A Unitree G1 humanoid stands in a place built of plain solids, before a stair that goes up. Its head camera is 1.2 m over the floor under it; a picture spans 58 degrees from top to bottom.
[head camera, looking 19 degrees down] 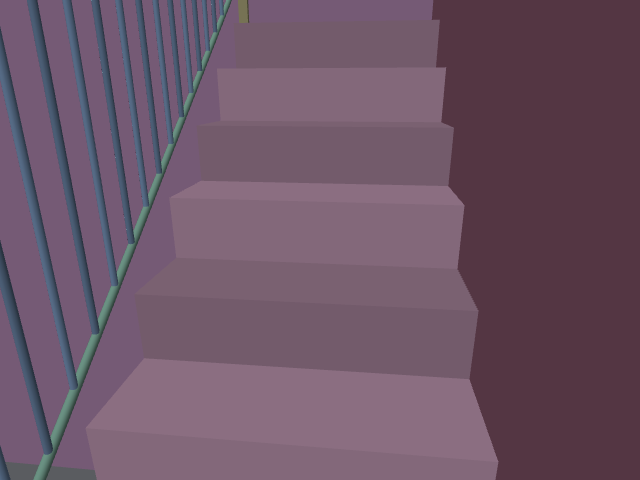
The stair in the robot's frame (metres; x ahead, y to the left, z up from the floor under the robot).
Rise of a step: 0.21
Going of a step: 0.29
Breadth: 0.96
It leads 6 degrees to the right of straight ahead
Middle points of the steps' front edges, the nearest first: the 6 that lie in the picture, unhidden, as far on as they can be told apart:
0.79 0.09 0.43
1.08 0.06 0.65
1.36 0.03 0.86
1.65 0.00 1.08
1.94 -0.03 1.29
2.23 -0.06 1.51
